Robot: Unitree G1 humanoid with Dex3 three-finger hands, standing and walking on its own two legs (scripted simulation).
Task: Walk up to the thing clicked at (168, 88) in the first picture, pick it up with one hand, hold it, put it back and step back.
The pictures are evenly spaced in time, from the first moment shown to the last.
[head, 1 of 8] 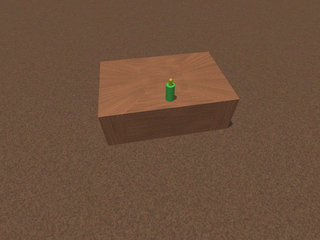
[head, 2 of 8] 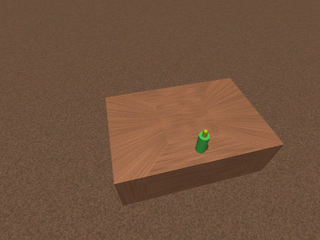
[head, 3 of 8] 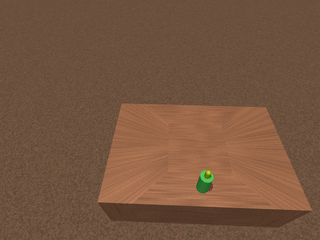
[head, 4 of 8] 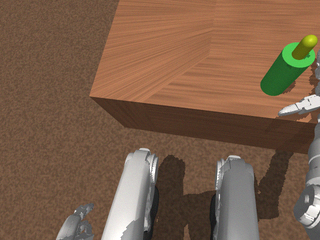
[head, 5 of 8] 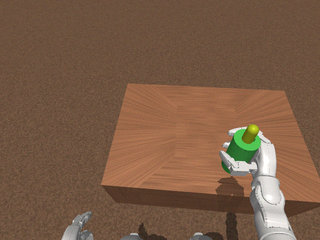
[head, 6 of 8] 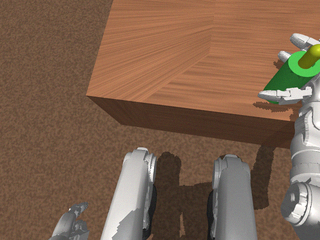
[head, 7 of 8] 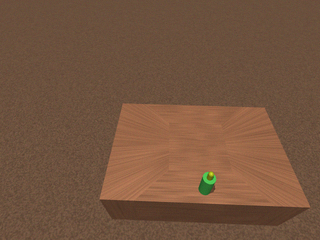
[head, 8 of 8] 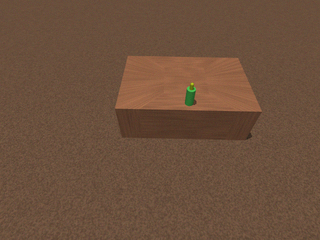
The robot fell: no
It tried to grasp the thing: yes
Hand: right
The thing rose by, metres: 0.38
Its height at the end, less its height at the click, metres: +0.00
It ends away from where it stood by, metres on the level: 0.02
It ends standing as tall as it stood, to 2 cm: yes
